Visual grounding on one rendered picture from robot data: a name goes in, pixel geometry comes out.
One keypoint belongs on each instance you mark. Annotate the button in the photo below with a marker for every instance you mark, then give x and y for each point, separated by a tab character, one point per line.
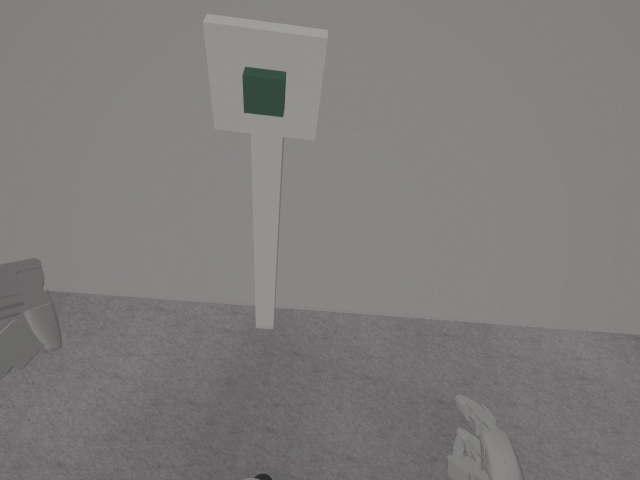
264	91

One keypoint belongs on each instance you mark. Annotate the panel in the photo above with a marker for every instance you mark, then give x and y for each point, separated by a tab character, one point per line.
231	45

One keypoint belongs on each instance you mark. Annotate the robot left hand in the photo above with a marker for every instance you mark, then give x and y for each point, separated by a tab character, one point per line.
22	293

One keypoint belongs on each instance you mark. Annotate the robot right hand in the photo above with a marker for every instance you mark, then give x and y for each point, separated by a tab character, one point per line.
493	457

